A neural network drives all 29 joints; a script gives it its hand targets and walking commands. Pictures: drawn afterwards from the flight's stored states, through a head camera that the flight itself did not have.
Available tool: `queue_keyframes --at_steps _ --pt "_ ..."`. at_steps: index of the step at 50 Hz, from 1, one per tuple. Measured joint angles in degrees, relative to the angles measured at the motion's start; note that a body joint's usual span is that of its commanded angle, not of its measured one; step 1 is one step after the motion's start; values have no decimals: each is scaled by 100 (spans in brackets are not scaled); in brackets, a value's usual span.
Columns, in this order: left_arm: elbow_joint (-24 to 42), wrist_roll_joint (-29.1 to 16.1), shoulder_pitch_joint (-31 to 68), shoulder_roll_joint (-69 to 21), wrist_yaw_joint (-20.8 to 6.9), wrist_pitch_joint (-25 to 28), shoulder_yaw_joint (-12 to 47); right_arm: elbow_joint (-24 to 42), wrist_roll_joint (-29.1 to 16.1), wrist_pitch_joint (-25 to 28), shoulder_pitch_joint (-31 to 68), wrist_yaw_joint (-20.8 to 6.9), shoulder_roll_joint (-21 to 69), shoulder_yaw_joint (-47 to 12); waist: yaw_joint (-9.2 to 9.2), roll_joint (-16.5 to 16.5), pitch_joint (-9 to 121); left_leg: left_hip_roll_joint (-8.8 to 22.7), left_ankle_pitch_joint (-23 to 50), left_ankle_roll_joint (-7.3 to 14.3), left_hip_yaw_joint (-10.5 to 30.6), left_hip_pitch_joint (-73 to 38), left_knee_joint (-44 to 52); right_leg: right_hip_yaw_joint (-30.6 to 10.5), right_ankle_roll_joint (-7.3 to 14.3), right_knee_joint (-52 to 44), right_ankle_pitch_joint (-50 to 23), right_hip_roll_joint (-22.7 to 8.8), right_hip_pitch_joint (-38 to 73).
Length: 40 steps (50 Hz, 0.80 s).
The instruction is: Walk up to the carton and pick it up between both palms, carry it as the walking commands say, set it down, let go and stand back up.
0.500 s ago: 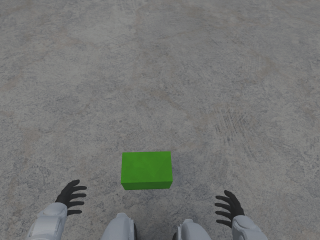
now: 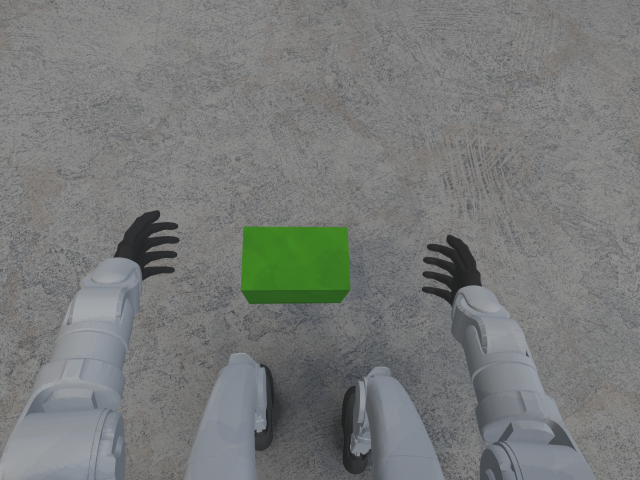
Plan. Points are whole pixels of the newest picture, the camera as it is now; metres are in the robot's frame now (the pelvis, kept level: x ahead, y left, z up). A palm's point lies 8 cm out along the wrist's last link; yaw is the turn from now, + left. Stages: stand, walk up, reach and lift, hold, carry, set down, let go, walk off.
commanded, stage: reach and lift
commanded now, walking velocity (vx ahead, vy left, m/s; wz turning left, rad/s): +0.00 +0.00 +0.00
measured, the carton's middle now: (295, 267) +0.49 +0.03 -0.58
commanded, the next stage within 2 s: none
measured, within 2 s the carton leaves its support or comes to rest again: neither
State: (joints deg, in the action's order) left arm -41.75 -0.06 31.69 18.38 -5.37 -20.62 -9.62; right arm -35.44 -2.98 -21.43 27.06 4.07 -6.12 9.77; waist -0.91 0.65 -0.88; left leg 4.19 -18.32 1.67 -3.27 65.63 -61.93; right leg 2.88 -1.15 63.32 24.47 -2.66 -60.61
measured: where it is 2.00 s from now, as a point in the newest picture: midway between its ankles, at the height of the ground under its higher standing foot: (307, 433)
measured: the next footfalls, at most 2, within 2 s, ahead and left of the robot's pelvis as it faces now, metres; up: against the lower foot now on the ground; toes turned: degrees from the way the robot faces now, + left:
none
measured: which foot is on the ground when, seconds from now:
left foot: down 0.00-1.00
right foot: down 0.00-1.00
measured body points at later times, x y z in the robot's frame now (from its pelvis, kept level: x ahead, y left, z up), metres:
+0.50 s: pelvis +0.00 +0.01 -0.03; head +0.28 +0.03 +0.33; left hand +0.49 +0.26 -0.13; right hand +0.48 -0.19 -0.13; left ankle +0.10 +0.11 -0.64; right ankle +0.05 -0.14 -0.64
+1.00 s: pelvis -0.01 -0.01 -0.11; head +0.30 +0.02 +0.21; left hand +0.50 +0.26 -0.23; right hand +0.50 -0.18 -0.24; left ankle +0.10 +0.11 -0.64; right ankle +0.05 -0.14 -0.64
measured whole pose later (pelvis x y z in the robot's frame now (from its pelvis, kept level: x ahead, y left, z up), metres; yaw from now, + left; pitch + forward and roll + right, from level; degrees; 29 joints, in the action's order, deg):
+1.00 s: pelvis -0.01 -0.01 -0.11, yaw -2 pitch +50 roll -3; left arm -56.4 -3.3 63.7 24.8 -6.1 -5.9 -16.8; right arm -47.7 -4.2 -7.3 59.2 5.2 -11.6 15.8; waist 1.1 1.7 7.1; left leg 5.0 -19.7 1.9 -2.2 111.3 -81.0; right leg 2.3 -0.7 84.3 27.5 -2.6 -106.7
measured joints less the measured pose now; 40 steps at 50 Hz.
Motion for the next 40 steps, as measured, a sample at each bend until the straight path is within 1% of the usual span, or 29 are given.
queue_keyframes --at_steps 12,19,26,33,37,40 --pt "-737 -223 1324 168 170 808 -131 -919 -212 894 1358 -91 -386 295 55 35 284 -14 63 92 -13 1229 -231 -33 -67 209 -77 -21 -1212" --pt "-1102 -337 2097 340 198 1135 -199 -1319 -307 1250 2128 -206 -660 420 68 57 393 -33 144 127 -44 1831 -233 -68 -88 244 -145 -40 -1836" --pt "-1115 -266 2551 350 129 1319 -453 -1366 -230 1430 2631 -268 -732 555 101 54 522 -45 281 133 -88 2304 -79 -108 -93 149 -263 -45 -2356" --pt "-1044 -111 2767 342 -22 1393 -760 -1150 -66 1468 2809 -213 -664 680 139 30 643 -32 378 111 -84 2704 -21 -109 -69 141 -336 -27 -2787" --pt "-1199 -80 2875 385 -106 1425 -878 -1162 -10 1454 2877 -168 -619 727 165 41 742 -7 364 91 -63 3002 -167 -102 -44 308 -308 -8 -3094" --pt "-1339 -96 2957 433 -141 1454 -903 -1219 5 1447 2948 -130 -586 749 188 63 819 17 288 74 -39 3311 -443 -98 -21 601 -214 3 -3404"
